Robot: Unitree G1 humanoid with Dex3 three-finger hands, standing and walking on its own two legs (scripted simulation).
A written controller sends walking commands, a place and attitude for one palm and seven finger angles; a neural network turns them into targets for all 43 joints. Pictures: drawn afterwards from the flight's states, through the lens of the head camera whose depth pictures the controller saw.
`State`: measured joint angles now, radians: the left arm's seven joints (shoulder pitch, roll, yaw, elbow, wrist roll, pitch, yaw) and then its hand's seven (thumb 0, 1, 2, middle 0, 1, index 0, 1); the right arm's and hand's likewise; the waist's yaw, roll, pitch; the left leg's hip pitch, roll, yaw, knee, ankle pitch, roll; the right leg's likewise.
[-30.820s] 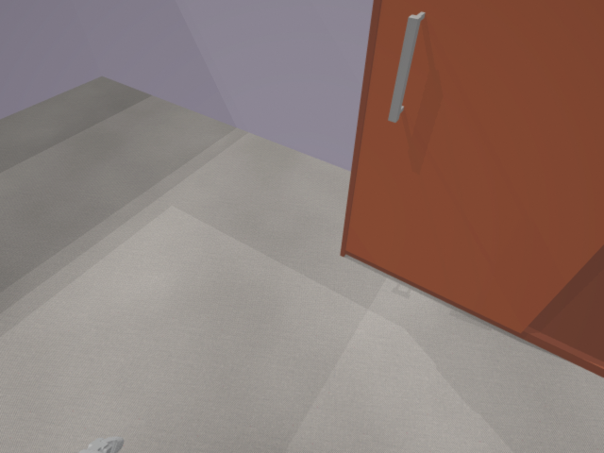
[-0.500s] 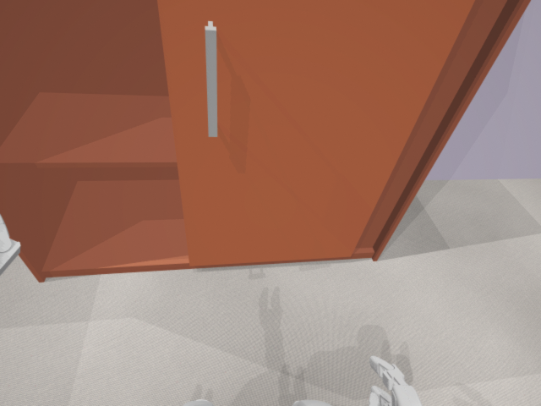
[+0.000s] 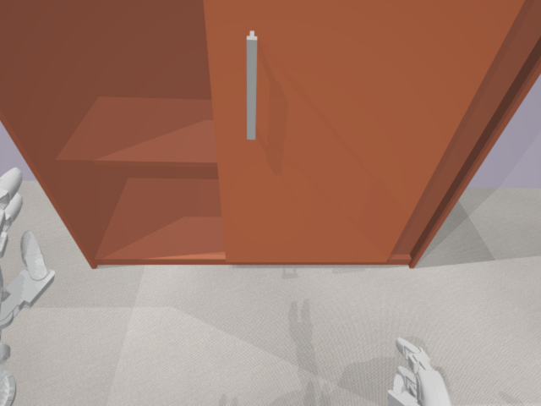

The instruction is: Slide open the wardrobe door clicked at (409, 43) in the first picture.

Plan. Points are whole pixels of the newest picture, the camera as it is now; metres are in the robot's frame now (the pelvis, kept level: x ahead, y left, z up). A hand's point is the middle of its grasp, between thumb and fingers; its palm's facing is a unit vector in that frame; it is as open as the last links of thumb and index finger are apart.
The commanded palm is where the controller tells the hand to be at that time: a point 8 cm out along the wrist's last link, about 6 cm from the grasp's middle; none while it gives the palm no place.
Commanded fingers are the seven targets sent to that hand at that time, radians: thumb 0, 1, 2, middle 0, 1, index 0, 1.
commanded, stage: let the arm hang, fingers relaxed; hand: left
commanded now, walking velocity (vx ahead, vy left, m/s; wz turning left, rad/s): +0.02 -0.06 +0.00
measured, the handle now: (251, 88) +0.80 +0.09 +0.10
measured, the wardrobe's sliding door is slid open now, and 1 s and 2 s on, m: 0.55 0.55 0.55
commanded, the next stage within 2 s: look to check the result in 1.18 s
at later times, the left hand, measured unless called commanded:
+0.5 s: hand out of the picture +0.02 +0.21 -0.17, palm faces +0.08 -0.98 -0.18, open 6.9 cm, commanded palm none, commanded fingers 0.00 0.90 0.90 -0.20 -0.30 -0.20 -0.30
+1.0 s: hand out of the picture +0.04 +0.25 -0.16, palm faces +0.02 -0.98 -0.20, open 7.3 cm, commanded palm none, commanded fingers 0.00 0.90 0.90 -0.20 -0.30 -0.20 -0.30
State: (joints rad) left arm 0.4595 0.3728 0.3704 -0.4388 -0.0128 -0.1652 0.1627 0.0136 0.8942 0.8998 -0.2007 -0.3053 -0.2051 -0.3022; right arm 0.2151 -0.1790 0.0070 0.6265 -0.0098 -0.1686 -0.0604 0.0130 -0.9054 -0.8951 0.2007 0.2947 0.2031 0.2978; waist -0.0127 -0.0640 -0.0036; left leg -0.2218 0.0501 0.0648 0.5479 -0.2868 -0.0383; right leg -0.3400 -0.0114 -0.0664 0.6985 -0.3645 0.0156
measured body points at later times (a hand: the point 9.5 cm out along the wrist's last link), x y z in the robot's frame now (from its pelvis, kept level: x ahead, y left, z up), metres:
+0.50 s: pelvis -0.01 +0.02 +0.01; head +0.02 +0.05 +0.45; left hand +0.02 +0.26 -0.15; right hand +0.02 -0.23 -0.13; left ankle +0.01 +0.15 -0.73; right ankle +0.04 -0.07 -0.73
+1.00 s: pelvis +0.01 +0.07 +0.01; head +0.02 +0.06 +0.46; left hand +0.04 +0.30 -0.14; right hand +0.04 -0.16 -0.15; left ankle +0.01 +0.15 -0.73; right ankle +0.04 -0.07 -0.73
